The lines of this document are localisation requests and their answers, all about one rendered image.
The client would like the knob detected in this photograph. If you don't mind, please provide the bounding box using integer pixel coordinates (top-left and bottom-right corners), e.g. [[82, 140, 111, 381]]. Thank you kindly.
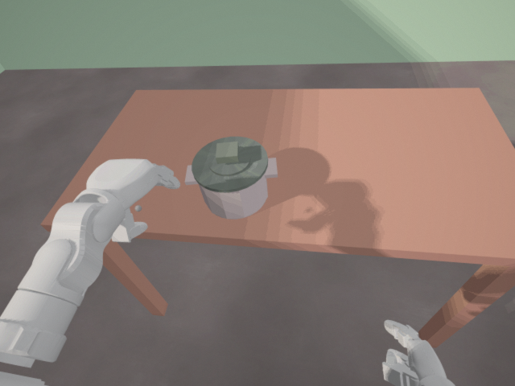
[[216, 142, 239, 164]]

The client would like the right robot hand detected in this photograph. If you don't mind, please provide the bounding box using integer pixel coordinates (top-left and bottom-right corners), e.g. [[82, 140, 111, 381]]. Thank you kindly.
[[382, 320, 447, 386]]

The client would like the robot left forearm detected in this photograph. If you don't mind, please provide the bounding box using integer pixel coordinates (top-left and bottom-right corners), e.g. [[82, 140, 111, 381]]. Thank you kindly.
[[0, 188, 125, 368]]

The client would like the lid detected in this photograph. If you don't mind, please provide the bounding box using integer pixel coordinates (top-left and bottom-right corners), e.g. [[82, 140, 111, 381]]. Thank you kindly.
[[192, 137, 268, 192]]

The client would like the left robot hand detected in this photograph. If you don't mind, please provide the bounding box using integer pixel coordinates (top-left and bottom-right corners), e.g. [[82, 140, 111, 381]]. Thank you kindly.
[[86, 158, 180, 242]]

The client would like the table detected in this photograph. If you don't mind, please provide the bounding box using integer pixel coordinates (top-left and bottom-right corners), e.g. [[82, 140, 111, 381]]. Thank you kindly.
[[41, 88, 515, 348]]

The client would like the pot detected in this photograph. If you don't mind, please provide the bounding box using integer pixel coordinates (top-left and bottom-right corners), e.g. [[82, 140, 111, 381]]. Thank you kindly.
[[185, 158, 278, 220]]

